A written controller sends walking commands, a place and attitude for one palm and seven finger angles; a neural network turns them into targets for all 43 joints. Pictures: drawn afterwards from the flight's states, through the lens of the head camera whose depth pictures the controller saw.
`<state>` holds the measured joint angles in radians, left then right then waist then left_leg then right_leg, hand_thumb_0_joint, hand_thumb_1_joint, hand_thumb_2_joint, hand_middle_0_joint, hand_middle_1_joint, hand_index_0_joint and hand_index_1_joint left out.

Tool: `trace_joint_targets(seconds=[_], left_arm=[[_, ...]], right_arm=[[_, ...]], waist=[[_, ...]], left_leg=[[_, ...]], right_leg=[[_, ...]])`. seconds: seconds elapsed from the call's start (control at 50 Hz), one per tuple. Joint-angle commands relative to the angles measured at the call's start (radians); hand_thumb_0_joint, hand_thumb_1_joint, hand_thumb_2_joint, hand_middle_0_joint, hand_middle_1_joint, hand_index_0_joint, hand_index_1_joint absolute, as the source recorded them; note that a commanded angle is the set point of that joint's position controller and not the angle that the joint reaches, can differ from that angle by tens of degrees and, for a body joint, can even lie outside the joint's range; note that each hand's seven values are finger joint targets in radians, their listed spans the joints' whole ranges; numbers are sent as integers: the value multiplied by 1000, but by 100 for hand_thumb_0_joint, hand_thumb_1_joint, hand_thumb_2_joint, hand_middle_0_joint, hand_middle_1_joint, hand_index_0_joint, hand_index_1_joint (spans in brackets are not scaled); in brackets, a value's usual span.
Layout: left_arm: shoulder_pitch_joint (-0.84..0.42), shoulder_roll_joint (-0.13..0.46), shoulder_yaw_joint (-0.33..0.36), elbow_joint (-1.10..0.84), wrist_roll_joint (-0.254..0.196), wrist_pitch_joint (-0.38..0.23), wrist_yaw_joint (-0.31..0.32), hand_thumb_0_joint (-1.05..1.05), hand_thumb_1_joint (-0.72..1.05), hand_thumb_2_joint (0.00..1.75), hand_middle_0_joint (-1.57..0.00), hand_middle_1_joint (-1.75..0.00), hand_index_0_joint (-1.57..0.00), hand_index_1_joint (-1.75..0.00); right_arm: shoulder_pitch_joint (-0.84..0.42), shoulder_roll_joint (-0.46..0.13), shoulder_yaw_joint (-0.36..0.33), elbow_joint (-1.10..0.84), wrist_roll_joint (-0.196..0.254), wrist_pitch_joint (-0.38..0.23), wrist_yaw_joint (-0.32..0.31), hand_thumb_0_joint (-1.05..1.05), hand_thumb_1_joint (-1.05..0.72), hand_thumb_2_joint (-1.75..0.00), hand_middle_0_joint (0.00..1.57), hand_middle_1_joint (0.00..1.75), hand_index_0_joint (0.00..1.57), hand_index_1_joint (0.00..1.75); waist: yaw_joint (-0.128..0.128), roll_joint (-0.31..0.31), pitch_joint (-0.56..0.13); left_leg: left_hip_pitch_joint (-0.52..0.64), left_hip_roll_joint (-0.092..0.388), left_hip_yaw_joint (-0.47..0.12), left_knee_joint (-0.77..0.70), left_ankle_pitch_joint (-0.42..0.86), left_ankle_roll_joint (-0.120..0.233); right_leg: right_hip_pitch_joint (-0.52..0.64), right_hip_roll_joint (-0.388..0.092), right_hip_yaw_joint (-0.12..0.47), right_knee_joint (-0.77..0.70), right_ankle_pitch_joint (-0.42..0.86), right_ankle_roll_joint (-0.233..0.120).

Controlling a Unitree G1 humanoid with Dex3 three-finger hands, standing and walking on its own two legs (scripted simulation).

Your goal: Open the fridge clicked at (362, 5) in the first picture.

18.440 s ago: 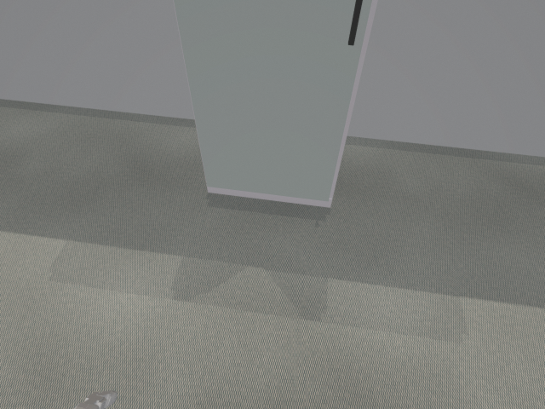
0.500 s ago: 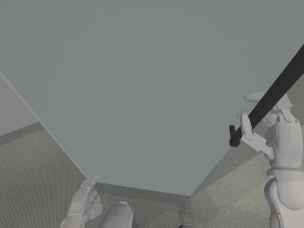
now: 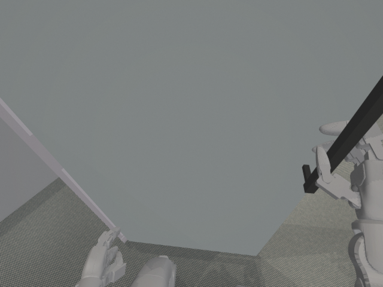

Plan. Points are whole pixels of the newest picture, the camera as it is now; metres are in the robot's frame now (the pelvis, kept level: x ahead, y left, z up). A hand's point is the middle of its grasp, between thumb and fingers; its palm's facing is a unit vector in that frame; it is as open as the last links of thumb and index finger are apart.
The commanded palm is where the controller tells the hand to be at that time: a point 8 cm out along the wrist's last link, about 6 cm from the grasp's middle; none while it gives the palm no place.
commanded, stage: walk backward, drawing the door open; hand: right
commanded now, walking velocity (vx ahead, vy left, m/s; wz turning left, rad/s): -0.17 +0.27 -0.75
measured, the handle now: (367, 98) +0.31 -0.19 +0.28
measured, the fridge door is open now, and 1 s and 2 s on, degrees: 57 65 63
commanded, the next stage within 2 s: stop walking and hold the door back in 0.10 s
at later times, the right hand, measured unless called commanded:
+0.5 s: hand (324, 233) +0.18 -0.15 +0.17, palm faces +0.51 +0.83 -0.21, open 5.9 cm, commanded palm +0.16 -0.19 +0.17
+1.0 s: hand (324, 210) +0.21 -0.15 +0.18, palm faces +0.50 +0.83 -0.24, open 5.6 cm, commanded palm +0.16 -0.20 +0.17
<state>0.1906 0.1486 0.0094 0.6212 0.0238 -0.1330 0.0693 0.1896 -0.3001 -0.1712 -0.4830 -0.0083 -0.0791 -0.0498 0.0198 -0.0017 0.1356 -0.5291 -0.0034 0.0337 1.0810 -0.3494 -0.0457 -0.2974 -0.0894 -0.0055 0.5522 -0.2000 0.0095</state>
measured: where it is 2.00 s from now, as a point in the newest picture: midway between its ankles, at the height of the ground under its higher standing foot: outside the picture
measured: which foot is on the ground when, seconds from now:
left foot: up 0.00-0.16, down 0.18-0.54, up 0.56-0.80, down 0.82-1.00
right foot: down 0.00-0.16, up 0.18-0.50, down 0.52-0.82, up 0.84-1.00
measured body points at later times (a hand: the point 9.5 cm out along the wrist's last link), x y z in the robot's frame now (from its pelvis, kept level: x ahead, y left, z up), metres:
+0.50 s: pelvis -0.08 +0.13 +0.00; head -0.07 +0.12 +0.45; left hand +0.18 +0.32 -0.07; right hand +0.15 -0.19 +0.18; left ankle -0.01 +0.24 -0.74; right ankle -0.12 +0.04 -0.73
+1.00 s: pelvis -0.14 +0.16 +0.00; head -0.12 +0.17 +0.45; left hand +0.04 +0.38 -0.13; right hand +0.17 -0.20 +0.19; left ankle -0.07 +0.27 -0.74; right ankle -0.13 +0.03 -0.69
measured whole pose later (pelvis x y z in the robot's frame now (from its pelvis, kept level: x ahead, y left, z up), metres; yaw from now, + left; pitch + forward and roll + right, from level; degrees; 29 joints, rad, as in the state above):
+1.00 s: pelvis -0.14 +0.16 +0.00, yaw -17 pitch -3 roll +0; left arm 0.24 0.27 -0.01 0.78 -0.02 -0.06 0.11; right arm -0.59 -0.36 -0.20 0.56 0.01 -0.15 -0.05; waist 0.03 -0.03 0.09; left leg -0.23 0.06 0.06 0.54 -0.26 -0.01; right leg -0.44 -0.02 -0.04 0.90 -0.39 0.01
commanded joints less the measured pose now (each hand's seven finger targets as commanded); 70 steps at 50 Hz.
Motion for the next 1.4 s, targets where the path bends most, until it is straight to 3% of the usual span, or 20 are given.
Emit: trace_joint_targets(seconds=[0.0, 0.06, 0.1, 0.14, 0.22, 0.38, 0.46, 0.54, 0.6, 0.74, 0.78, 0.8, 0.84, 0.92, 1.02, 1.12, 1.2, 1.26, 1.3, 1.38], left_arm=[[-75, 168, 54, -142, -18, -45, -3, 0, 90, 90, -20, -30, -20, -30], [-99, 159, 50, -163, -19, -42, -4, 0, 90, 90, -20, -30, -20, -30], [-92, 139, 51, -153, -18, -41, -9, 0, 90, 90, -20, -30, -20, -30], [-114, 76, 40, -140, -24, -39, -7, 0, 90, 90, -20, -30, -20, -30], [-148, 110, 36, -114, -21, -30, 19, 0, 90, 90, -20, -30, -20, -30], [-125, 158, 9, -114, -21, -2, 44, 0, 90, 90, -20, -30, -20, -30], [-87, 179, 14, -116, -26, 27, 28, 0, 90, 90, -20, -30, -20, -30], [-98, 187, 6, -118, -35, 20, 16, 0, 90, 90, -20, -30, -20, -30], [-70, 199, 23, -101, -52, 19, 14, 0, 90, 90, -20, -30, -20, -30], [-67, 214, -6, -73, -42, 17, 41, 0, 90, 90, -20, -30, -20, -30], [-58, 205, -3, -54, -36, 25, 44, 0, 90, 90, -20, -30, -20, -30], [-46, 191, 0, -48, -35, 31, 47, 0, 90, 90, -20, -30, -20, -30], [-49, 205, 22, -38, -43, 10, 44, 0, 90, 90, -20, -30, -20, -30], [-29, 215, 9, 10, -36, 13, 49, 0, 90, 90, -20, -30, -20, -30], [-22, 210, 17, -11, -31, 3, 43, 0, 90, 90, -20, -30, -20, -30], [-49, 227, 24, -72, -43, 5, 23, 0, 90, 90, -20, -30, -20, -30], [-29, 236, 25, -69, -40, -3, 22, 0, 90, 90, -20, -30, -20, -30], [-18, 212, 14, -75, -40, 2, 28, 0, 90, 90, -20, -30, -20, -30], [-21, 207, 12, -60, -44, 9, 33, 0, 90, 90, -20, -30, -20, -30], [-35, 208, 1, -41, -41, 15, 45, 0, 90, 90, -20, -30, -20, -30]], right_arm=[[-180, -102, -111, -274, 25, -98, -34, 0, -90, -90, 45, 140, 45, 140], [-147, -114, -143, -248, 40, -97, -46, 0, -90, -90, 45, 140, 45, 140], [-149, -153, -181, -243, 39, -99, -50, 0, -90, -90, 45, 140, 45, 140], [-153, -281, -266, -267, 28, -90, -65, 0, -90, -90, 45, 140, 45, 140], [-303, -237, -256, -90, 39, -90, -77, 0, -90, -90, 45, 140, 45, 140], [-733, -219, -136, 229, 37, -121, -110, 0, -90, -90, 45, 140, 45, 140], [-849, -229, -122, 270, 40, -122, -111, 0, -90, -90, 45, 140, 45, 140], [-1060, -205, -40, 334, 33, -145, -92, 0, -90, -90, 45, 140, 45, 140], [-1016, -172, -28, 422, 31, -118, -72, 0, -90, -90, 45, 140, 45, 140], [-1154, -208, -16, 618, 42, -89, -51, 0, -90, -90, 45, 140, 45, 140], [-1171, -296, -81, 700, 32, -94, -59, 0, -90, -90, 45, 140, 45, 140], [-1203, -344, -106, 743, 31, -93, -61, 0, -90, -90, 45, 140, 45, 140], [-1170, -360, -140, 813, 30, -83, -64, 0, -90, -90, 45, 140, 45, 140], [-1206, -425, -223, 912, 25, -121, -55, 0, -90, -90, 45, 140, 45, 140], [-1168, -316, -142, 815, 39, -143, -44, 0, -90, -90, 45, 140, 45, 140], [-1121, -219, -76, 673, 49, -176, -24, 0, -90, -90, 45, 140, 45, 140], [-1072, -235, -88, 587, 41, -174, -29, 0, -90, -90, 45, 140, 45, 140], [-1039, -258, -97, 635, 37, -153, -35, 0, -90, -90, 45, 140, 45, 140], [-1099, -275, -96, 683, 48, -140, -40, 0, -90, -90, 45, 140, 45, 140], [-1150, -254, -72, 757, 48, -140, -40, 0, -90, -90, 45, 140, 45, 140]], waist=[[-15, -304, -247], [-26, -359, -245], [-40, -203, -284], [-52, 245, -257], [-24, 159, -243], [-63, 205, -320], [-26, 74, -413], [0, -375, -359], [-4, -124, -333], [-20, -189, -350], [-30, -40, -363], [-28, 154, -336], [-42, 212, -324], [-39, 195, -310], [-18, 170, -342], [-8, -262, -346], [-23, -166, -403], [0, -44, -404], [-11, 101, -385], [-14, 44, -394]], left_leg=[[203, -4, 3, -198, -3, -16], [402, -66, 81, -417, -97, -7], [535, -37, 86, -676, -16, 15], [338, 324, -267, -868, 29, 184], [380, 363, -164, -717, 468, 225], [474, 393, -189, -748, 448, 186], [480, 309, -110, -605, 361, 118], [-15, 55, 17, -135, -225, 26], [-24, 55, -14, -142, -81, 25], [378, 1, 91, -556, 10, 23], [521, 120, -90, -691, -76, 86], [558, 297, -372, -794, -132, 177], [542, 418, -531, -846, -103, 250], [467, 320, -200, -760, 209, 183], [330, 227, -92, -698, 93, 130], [235, 7, 20, -334, -143, 31], [374, 34, 2, -589, 89, 37], [435, 146, -96, -616, 331, 69], [361, 196, -173, -655, 304, 92], [308, 144, -107, -628, 272, 59]], right_leg=[[-14, -178, 205, -344, -211, -79], [-111, -146, 202, -350, -327, -67], [-162, -27, 115, -158, -329, -18], [-254, 137, -37, 534, -396, 59], [-382, 47, 14, 882, -308, 60], [-104, 85, -65, 166, -263, -6], [112, 96, -72, -176, -67, -31], [330, -295, 425, -283, 178, -229], [316, -234, 284, -224, 179, -228], [57, -135, 106, -183, -220, -127], [-102, -59, 28, 24, -270, -77], [-255, 41, -47, 216, -303, -27], [-353, 66, 46, 516, -321, -4], [-238, 40, 7, 407, -185, 4], [119, 86, -119, -52, -2, 1], [101, -238, 300, -268, 11, -156], [145, -153, 107, -65, 308, -100], [35, -33, -21, -24, 112, -15], [58, -5, -23, 21, 37, -4], [142, -41, 14, -45, 124, -25]])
